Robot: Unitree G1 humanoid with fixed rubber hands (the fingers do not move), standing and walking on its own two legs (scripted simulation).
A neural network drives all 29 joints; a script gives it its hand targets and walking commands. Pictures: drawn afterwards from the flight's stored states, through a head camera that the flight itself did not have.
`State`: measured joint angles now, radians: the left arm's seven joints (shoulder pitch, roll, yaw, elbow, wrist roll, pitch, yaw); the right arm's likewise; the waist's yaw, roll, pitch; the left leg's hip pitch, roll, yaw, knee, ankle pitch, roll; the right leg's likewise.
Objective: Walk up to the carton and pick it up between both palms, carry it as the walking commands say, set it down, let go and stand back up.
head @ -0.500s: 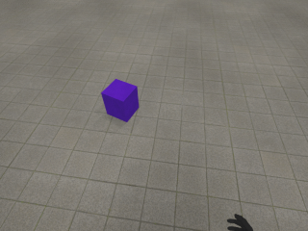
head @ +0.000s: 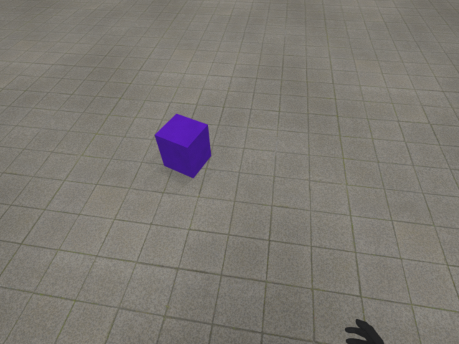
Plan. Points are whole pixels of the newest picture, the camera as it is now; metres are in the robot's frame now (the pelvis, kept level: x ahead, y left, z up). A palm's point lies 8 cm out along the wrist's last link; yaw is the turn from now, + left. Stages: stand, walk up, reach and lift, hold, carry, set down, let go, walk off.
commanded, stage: walk up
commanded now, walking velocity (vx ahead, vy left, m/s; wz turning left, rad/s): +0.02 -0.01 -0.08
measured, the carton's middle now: (185, 146) +1.20 +0.29 -0.65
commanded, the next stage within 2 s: none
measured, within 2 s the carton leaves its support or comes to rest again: neither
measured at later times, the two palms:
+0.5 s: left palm out of the picture +0.05 +0.23 -0.11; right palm out of the picture +0.07 -0.26 -0.13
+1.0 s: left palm out of the picture +0.09 +0.22 -0.12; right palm out of the picture +0.06 -0.26 -0.13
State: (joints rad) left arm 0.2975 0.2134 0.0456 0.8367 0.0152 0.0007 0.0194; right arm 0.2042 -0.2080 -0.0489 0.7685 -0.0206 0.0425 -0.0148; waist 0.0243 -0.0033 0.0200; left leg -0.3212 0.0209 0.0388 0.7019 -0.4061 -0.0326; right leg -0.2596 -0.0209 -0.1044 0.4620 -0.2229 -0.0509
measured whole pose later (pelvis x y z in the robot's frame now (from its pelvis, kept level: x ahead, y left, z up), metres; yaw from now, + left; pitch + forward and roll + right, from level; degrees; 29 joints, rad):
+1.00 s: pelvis +0.00 -0.01 -0.01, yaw -1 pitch +0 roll +1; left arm 0.25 0.18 0.03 0.82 0.02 -0.01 0.01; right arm 0.27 -0.21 -0.05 0.84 -0.02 0.01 -0.03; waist -0.02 0.00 0.01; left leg -0.18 0.02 0.07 0.50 -0.31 -0.02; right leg -0.27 -0.03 -0.08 0.54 -0.25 -0.02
